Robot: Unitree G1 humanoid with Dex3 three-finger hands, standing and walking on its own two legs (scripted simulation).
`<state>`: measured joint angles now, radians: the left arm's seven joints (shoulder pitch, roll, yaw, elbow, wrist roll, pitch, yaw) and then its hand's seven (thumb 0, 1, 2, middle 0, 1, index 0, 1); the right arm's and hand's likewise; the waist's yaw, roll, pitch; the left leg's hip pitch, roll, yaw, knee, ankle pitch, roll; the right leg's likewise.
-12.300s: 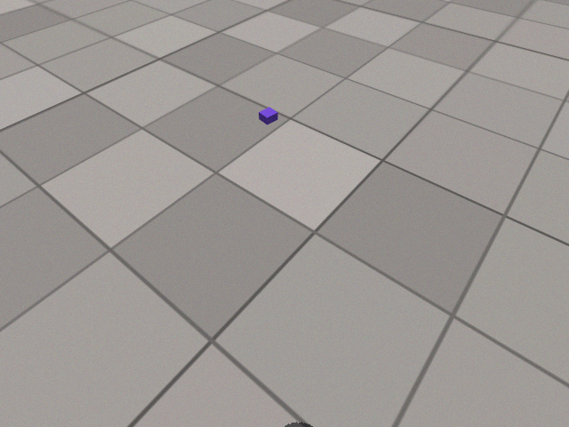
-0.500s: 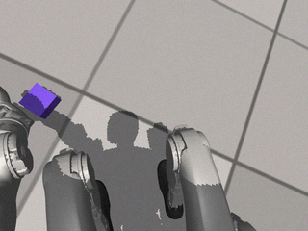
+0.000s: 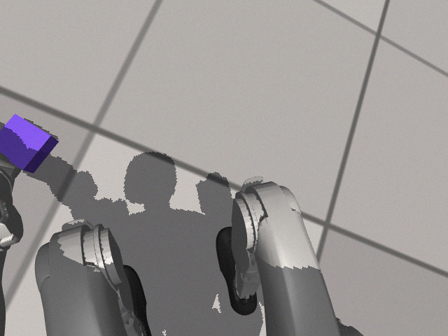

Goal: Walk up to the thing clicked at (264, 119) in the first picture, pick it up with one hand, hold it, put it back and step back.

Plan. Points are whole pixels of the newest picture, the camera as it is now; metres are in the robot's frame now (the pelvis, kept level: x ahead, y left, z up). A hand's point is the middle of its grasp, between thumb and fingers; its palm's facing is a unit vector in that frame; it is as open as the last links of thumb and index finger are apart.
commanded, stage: rise first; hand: left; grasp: from above
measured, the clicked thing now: (24, 144) +0.50 +0.30 -0.30
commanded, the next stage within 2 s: approach in 0.16 s
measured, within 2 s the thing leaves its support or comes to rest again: neither
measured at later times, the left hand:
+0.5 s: hand out of the picture +0.47 +0.30 -0.19, palm faces -0.25 -0.36 -0.90, open 13.9 cm
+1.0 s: hand (11, 137) +0.49 +0.28 -0.21, palm faces -0.27 -0.37 -0.89, open 14.1 cm
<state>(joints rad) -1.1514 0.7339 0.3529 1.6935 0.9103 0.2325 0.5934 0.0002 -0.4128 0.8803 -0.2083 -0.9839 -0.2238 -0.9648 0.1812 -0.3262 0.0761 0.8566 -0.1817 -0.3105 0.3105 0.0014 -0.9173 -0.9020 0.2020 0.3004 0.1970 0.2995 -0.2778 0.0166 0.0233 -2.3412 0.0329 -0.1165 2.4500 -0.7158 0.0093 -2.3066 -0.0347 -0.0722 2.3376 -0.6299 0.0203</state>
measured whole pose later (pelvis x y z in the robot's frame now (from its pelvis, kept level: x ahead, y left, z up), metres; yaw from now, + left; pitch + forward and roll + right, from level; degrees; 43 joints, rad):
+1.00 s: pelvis +0.00 +0.00 +0.00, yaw -5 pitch +33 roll -11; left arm -1.30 0.94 0.29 1.80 0.80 0.35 0.63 0.00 -0.55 0.96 -0.11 -1.04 -0.11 -1.04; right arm 0.20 -0.36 0.25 0.76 -0.19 -0.30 0.37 0.00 -0.93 -0.91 0.20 0.30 0.20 0.30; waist -0.43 -0.04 0.15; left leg -2.34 0.05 -0.19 2.47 -0.72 0.01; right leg -2.28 0.00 -0.14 2.30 -0.60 0.03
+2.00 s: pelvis -0.01 +0.01 +0.00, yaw -7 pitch +29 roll -16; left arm -1.35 1.10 0.26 1.82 0.82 0.26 0.67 0.00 -0.53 0.97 -0.12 -1.04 -0.12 -1.04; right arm 0.15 -0.40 0.36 0.67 -0.22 -0.35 0.36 0.00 -0.95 -0.91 0.20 0.30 0.20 0.30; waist -0.48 -0.14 0.27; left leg -2.33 0.04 -0.25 2.50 -0.73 0.02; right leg -2.22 0.00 -0.19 2.28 -0.59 0.05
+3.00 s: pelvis -0.01 +0.01 +0.01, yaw -8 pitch +30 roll -16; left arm -1.36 1.13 0.26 1.79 0.78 0.30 0.68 0.00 -0.32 0.93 -0.24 -1.01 -0.25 -1.00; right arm 0.14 -0.41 0.38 0.63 -0.22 -0.33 0.35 0.01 -0.94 -0.91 0.20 0.30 0.20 0.30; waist -0.48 -0.16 0.29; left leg -2.32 0.05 -0.26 2.48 -0.73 0.02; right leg -2.22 0.01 -0.20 2.25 -0.59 0.05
